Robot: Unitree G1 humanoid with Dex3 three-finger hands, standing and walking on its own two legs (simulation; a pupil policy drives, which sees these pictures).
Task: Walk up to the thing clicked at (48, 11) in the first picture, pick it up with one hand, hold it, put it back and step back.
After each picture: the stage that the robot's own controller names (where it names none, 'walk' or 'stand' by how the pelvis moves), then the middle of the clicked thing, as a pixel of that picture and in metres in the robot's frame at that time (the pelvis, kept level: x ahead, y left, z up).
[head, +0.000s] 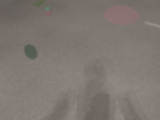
stand; (48, 11) +2.21 +0.49 -0.72
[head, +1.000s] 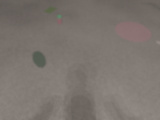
walk; (59, 19) +2.12 +0.20 -0.70
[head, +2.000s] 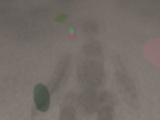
walk; (71, 34) +1.49 +0.10 -0.71
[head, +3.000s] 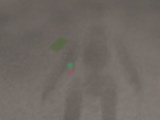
walk; (70, 68) +1.00 +0.11 -0.71
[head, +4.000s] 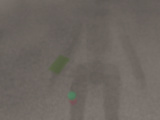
walk; (72, 98) +0.64 +0.14 -0.70
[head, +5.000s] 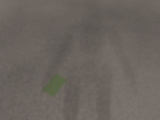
stand; out of the picture +0.44 +0.10 -0.70
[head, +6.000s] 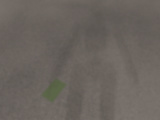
stand; out of the picture +0.40 +0.13 -0.72
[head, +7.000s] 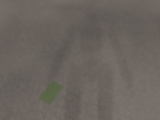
stand; out of the picture +0.41 +0.14 -0.73
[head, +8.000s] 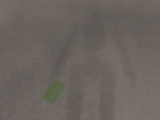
stand; out of the picture +0.39 +0.13 -0.73
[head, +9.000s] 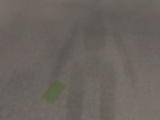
stand; out of the picture +0.39 +0.13 -0.73
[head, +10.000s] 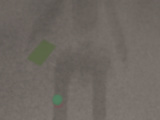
go down; (58, 101) +0.43 +0.12 -0.60
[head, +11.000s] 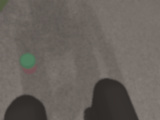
go down; (28, 64) +0.49 +0.15 -0.31
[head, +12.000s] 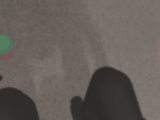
close in; (2, 47) +0.49 +0.17 -0.25
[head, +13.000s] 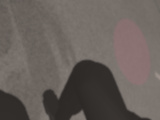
close in; out of the picture +0.49 +0.20 -0.26
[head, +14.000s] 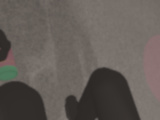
lift; (5, 62) +0.41 +0.17 -0.28
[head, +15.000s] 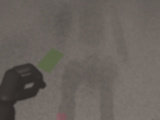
hold; out of the picture +0.35 +0.14 -0.61
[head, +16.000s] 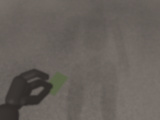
go down; out of the picture +0.32 +0.18 -0.70
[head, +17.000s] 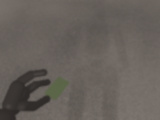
go down; out of the picture +0.31 +0.22 -0.71
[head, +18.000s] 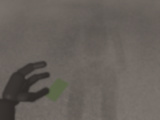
go down; out of the picture +0.32 +0.26 -0.72
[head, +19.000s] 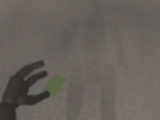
go down; out of the picture +0.32 +0.32 -0.70
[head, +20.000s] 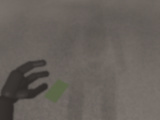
stand; out of the picture +0.31 +0.37 -0.72
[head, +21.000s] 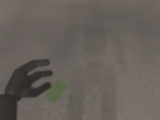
stand; out of the picture +0.31 +0.44 -0.73
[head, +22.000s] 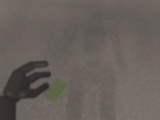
stand; out of the picture +0.32 +0.51 -0.73
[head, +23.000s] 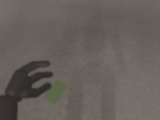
stand; out of the picture +0.31 +0.57 -0.73
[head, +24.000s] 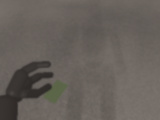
stand; out of the picture +0.31 +0.63 -0.73
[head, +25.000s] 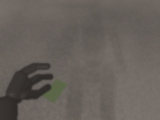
stand; out of the picture +0.31 +0.70 -0.73
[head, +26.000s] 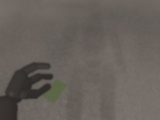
close; out of the picture +0.31 +0.76 -0.73
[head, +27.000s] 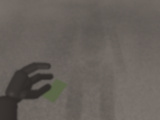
close; out of the picture +0.31 +0.81 -0.73
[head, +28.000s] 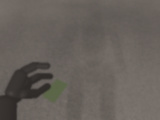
close; out of the picture +0.31 +0.86 -0.73
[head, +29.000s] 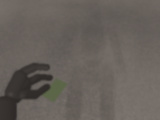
close; out of the picture +0.32 +0.89 -0.73
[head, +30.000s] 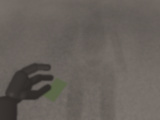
close; out of the picture +0.32 +0.92 -0.73
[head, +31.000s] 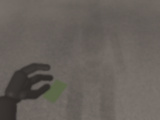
close; out of the picture +0.31 +0.94 -0.73
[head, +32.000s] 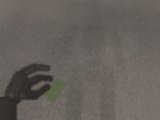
close; out of the picture +0.32 +0.96 -0.73
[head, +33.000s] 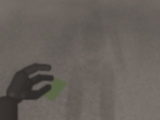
close; out of the picture +0.32 +0.97 -0.73
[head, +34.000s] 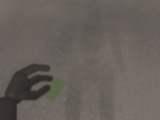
close; out of the picture +0.32 +0.97 -0.73
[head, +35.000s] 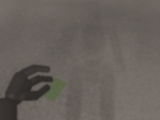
close; out of the picture +0.32 +0.98 -0.73
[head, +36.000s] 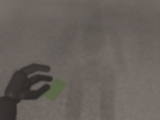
close; out of the picture +0.32 +0.99 -0.72
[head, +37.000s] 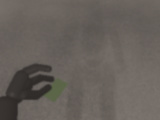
close; out of the picture +0.31 +0.99 -0.73
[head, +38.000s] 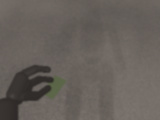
close; out of the picture +0.32 +1.00 -0.72
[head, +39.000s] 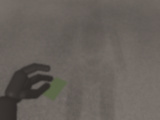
close; out of the picture +0.32 +1.01 -0.72
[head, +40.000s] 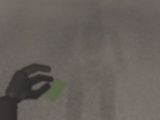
close; out of the picture +0.31 +1.01 -0.72
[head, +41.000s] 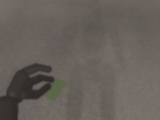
hold; out of the picture +0.31 +1.03 -0.72
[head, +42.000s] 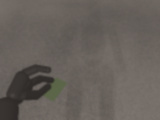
close; out of the picture +0.32 +1.03 -0.72
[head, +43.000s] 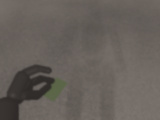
close; out of the picture +0.32 +1.04 -0.72
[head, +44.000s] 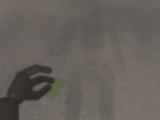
close; out of the picture +0.32 +1.05 -0.72
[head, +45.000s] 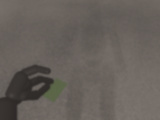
close; out of the picture +0.32 +1.05 -0.72
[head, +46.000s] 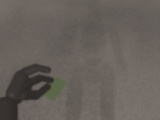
hold; out of the picture +0.31 +1.06 -0.72
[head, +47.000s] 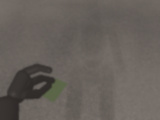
hold; out of the picture +0.31 +1.07 -0.72
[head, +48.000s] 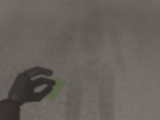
hold; out of the picture +0.32 +1.08 -0.72
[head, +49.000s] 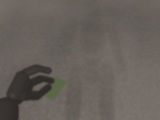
close; out of the picture +0.31 +1.08 -0.72
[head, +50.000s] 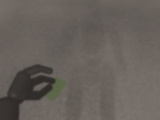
hold; out of the picture +0.31 +1.09 -0.72
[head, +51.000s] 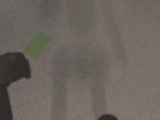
crouch; out of the picture +0.37 +1.10 -0.57
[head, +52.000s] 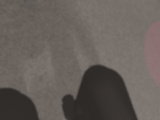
lower; out of the picture +0.27 +1.15 -0.28
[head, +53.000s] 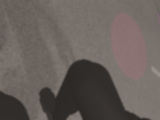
lower; out of the picture +0.17 +1.16 -0.28
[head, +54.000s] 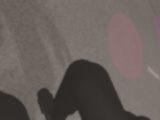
hold; out of the picture +0.15 +1.17 -0.28
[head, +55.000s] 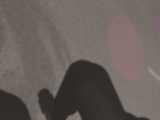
hold; out of the picture +0.15 +1.18 -0.28
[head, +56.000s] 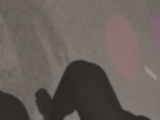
hold; out of the picture +0.14 +1.19 -0.29
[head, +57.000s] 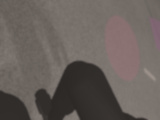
hold; out of the picture +0.14 +1.19 -0.30
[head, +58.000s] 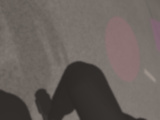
hold; out of the picture +0.15 +1.20 -0.30
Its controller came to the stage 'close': yes
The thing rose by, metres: 0.01
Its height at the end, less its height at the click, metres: -0.02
